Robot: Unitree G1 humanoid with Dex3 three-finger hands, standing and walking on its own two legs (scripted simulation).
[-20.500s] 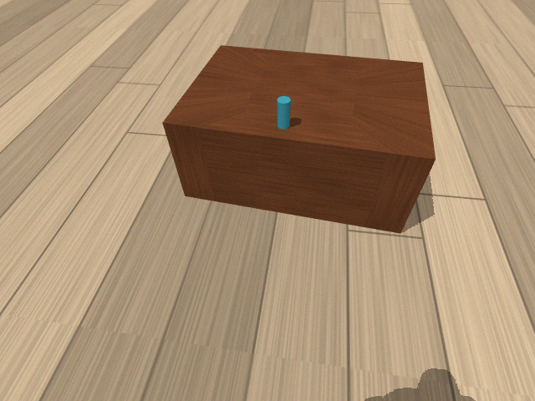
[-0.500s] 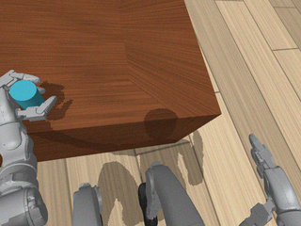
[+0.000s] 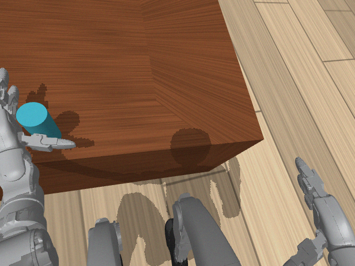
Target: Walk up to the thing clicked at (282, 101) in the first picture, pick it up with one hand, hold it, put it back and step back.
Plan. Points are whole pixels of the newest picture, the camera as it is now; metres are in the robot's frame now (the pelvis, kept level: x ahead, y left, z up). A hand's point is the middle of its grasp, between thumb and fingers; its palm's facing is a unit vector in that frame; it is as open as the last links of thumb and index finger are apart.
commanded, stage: withdraw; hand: left
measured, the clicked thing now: (41, 126) +0.47 +0.21 -0.07
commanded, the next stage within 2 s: rise in 0.20 s
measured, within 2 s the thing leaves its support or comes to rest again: neither
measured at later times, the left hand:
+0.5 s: hand out of the picture +0.44 +0.30 +0.06, palm faces +0.28 -0.94 -0.22, open 17.5 cm
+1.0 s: hand out of the picture +0.34 +0.29 +0.10, palm faces +0.28 -0.90 -0.34, open 17.1 cm
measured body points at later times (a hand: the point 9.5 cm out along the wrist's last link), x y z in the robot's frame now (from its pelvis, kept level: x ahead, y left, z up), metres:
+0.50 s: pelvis +0.01 +0.01 +0.08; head +0.14 +0.04 +0.51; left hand +0.42 +0.35 +0.08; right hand +0.16 -0.25 +0.09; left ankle +0.02 +0.11 -0.55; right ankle +0.08 -0.14 -0.55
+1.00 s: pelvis +0.05 +0.00 +0.14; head +0.10 +0.02 +0.59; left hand +0.32 +0.33 +0.12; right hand +0.21 -0.23 +0.10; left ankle +0.02 +0.11 -0.55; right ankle +0.08 -0.14 -0.55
